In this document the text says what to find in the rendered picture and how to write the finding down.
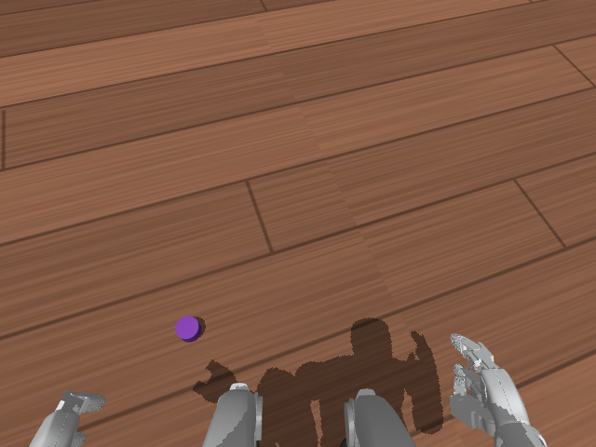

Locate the left robot hand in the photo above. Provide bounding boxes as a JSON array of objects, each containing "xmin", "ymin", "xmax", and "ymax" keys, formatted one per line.
[{"xmin": 29, "ymin": 389, "xmax": 106, "ymax": 447}]

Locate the right robot hand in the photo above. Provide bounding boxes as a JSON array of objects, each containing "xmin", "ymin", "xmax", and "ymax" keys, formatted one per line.
[{"xmin": 449, "ymin": 333, "xmax": 530, "ymax": 437}]

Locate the right robot arm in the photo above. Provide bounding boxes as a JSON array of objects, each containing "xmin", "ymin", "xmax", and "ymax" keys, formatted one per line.
[{"xmin": 494, "ymin": 423, "xmax": 547, "ymax": 447}]

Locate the tin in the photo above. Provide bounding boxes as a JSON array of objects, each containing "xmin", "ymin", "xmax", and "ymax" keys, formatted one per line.
[{"xmin": 175, "ymin": 316, "xmax": 202, "ymax": 343}]

